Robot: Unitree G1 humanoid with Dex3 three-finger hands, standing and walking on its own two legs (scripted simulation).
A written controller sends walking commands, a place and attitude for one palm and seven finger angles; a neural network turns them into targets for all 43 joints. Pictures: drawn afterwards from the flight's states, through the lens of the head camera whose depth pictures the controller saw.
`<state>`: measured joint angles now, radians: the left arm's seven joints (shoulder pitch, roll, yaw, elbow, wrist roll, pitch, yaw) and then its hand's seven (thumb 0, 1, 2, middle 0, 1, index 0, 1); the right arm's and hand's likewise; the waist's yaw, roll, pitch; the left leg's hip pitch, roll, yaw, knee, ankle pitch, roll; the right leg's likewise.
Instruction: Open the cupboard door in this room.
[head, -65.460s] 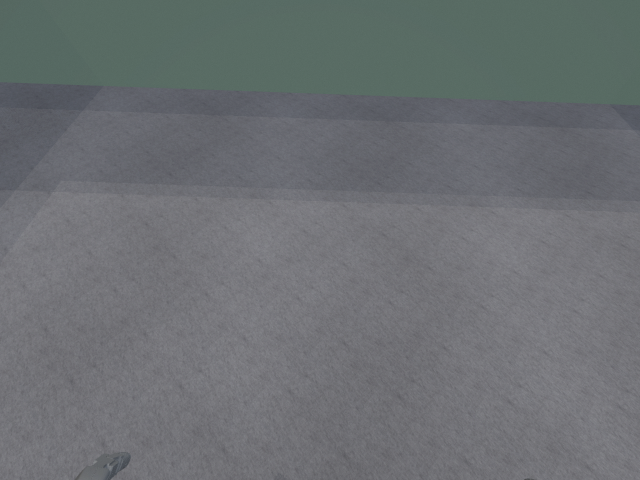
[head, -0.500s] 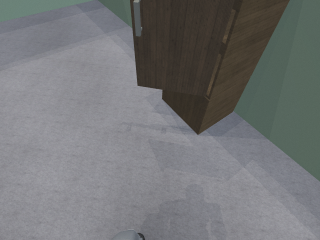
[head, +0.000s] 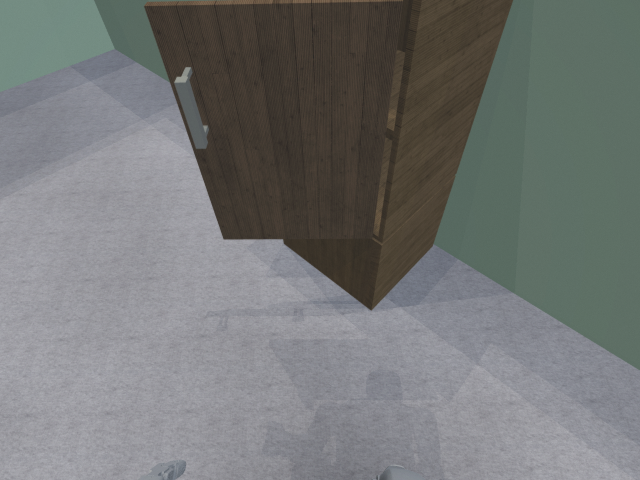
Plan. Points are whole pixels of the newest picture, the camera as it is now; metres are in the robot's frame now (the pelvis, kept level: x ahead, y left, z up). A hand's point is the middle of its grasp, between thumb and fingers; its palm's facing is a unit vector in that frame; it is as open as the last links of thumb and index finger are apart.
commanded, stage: take the last steps up to it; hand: left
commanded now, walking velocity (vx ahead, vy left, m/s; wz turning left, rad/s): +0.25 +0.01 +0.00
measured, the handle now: (194, 109) +0.73 +0.25 +0.07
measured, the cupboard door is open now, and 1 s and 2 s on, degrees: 43 43 43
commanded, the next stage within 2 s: come to a stop and stand still in 0.24 s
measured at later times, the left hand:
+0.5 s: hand out of the picture +0.12 +0.16 -0.19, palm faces +0.10 -0.99 -0.14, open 7.3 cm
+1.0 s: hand (227, 468) +0.17 +0.14 -0.16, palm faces +0.01 -0.96 -0.27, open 7.4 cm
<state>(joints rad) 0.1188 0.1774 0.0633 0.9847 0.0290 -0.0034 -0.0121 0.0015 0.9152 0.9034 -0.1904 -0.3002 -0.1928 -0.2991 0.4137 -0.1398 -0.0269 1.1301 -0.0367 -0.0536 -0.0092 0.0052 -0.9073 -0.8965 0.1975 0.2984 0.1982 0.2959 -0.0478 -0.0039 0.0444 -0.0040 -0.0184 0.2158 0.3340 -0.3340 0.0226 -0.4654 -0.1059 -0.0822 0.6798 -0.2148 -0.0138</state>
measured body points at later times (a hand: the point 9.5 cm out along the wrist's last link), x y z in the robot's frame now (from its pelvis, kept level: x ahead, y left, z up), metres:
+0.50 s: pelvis +0.16 +0.01 +0.00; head +0.17 +0.03 +0.44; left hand +0.12 +0.22 -0.18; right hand +0.26 -0.22 -0.14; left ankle +0.21 +0.11 -0.74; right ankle +0.09 -0.11 -0.73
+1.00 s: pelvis +0.12 -0.05 +0.00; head +0.13 -0.07 +0.45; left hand +0.17 +0.19 -0.13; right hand +0.13 -0.30 -0.16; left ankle +0.17 +0.09 -0.70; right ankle +0.10 -0.16 -0.74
